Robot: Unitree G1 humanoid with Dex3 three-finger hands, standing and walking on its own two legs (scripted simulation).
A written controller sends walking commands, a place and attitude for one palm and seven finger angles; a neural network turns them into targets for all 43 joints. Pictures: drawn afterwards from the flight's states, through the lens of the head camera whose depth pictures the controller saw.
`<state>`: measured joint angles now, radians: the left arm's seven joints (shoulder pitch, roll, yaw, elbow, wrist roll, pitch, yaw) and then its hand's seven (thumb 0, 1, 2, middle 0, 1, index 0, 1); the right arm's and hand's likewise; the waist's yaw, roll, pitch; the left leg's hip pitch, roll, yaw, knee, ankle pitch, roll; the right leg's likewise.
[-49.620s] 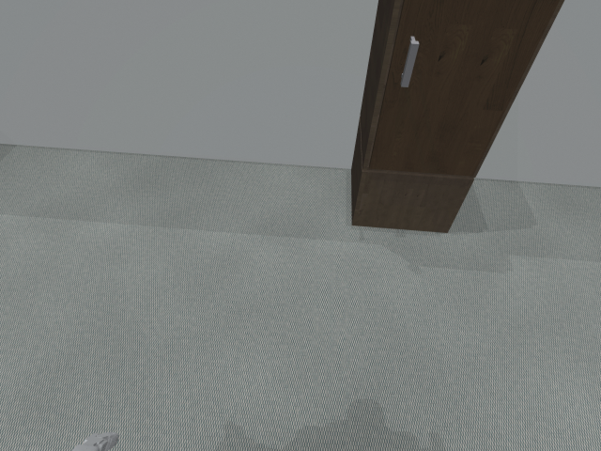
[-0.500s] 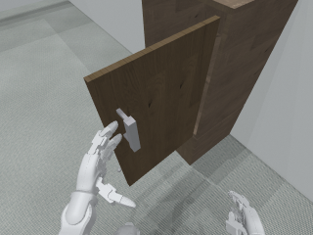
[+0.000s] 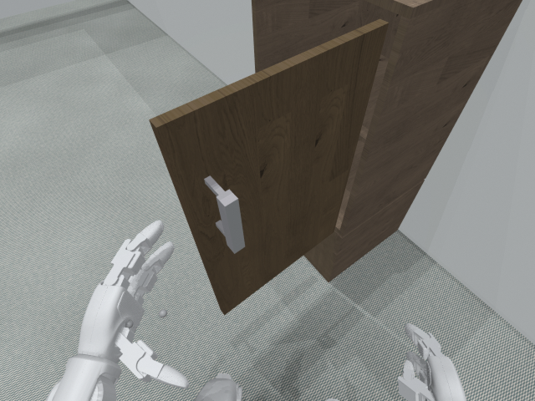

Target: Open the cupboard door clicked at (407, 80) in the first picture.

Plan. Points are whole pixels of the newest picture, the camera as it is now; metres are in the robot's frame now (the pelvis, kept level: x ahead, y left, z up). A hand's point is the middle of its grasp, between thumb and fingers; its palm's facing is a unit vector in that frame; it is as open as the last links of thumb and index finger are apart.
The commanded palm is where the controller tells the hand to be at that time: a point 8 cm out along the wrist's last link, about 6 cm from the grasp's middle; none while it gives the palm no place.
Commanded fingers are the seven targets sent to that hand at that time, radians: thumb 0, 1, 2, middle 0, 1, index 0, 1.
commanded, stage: draw the hand back to the body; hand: left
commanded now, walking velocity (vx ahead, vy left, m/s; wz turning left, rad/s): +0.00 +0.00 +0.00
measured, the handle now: (224, 215) +0.37 +0.09 +0.08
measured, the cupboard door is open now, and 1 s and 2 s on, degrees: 92 92 92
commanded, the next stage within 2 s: step back with the hand held close in 1.54 s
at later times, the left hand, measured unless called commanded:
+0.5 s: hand (100, 304) +0.21 +0.19 +0.14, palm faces -0.02 -0.99 -0.10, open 16.1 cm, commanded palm +0.18 +0.25 +0.15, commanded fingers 0.00 -0.22 0.42 -0.16 -0.30 -0.16 -0.30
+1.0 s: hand (21, 245) +0.24 +0.26 +0.20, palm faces +0.35 -0.85 -0.39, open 11.1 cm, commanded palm +0.19 +0.30 +0.22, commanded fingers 0.00 0.65 0.80 -0.19 -0.30 -0.19 -0.30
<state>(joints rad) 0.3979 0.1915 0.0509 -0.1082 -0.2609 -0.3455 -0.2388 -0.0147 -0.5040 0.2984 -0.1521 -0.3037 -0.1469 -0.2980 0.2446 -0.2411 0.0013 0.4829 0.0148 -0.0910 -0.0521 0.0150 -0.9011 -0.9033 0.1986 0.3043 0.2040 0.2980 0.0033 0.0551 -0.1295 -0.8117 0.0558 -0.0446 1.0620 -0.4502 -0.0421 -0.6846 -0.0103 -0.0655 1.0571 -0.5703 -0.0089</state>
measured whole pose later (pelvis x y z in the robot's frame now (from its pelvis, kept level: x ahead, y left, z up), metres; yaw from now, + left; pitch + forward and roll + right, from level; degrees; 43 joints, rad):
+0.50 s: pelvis +0.00 +0.02 +0.03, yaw +0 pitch +6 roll -2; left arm 0.46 0.27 0.14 -0.30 -0.27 -0.15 -0.21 -0.01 -0.46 0.32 -0.16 -0.30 -0.15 -0.30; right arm 0.26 -0.23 0.05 0.48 0.04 -0.14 -0.08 0.02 -0.90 -0.90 0.20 0.30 0.21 0.30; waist 0.02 0.06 -0.11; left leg -0.61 0.05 -0.03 0.90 -0.39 -0.02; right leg -0.47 -0.01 -0.06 0.86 -0.49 0.01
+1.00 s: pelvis +0.04 +0.02 +0.07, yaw -2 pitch -1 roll +0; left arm 0.49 0.32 0.24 -0.38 -0.04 -0.04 0.13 0.00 0.32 0.65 -0.19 -0.30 -0.18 -0.30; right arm 0.20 -0.22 0.05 0.60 -0.01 -0.10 -0.10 0.02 -0.90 -0.90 0.20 0.30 0.21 0.30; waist 0.06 0.05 -0.01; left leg -0.20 0.03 0.04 0.49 -0.26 -0.01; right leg -0.09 -0.04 -0.01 0.44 -0.33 0.03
